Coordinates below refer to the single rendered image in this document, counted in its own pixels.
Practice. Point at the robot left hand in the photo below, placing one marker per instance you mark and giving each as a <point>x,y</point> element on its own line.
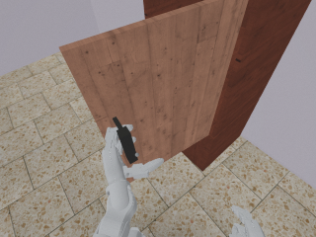
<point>112,161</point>

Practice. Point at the robot right hand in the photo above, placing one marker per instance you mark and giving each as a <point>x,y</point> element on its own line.
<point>251,226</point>

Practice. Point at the handle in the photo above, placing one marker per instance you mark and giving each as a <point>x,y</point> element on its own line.
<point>126,141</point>

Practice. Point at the cupboard door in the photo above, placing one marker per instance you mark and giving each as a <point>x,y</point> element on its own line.
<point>164,75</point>

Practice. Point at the left robot forearm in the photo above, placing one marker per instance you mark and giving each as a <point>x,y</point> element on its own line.
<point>121,207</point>

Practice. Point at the left robot shin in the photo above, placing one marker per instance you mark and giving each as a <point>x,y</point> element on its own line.
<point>134,228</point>

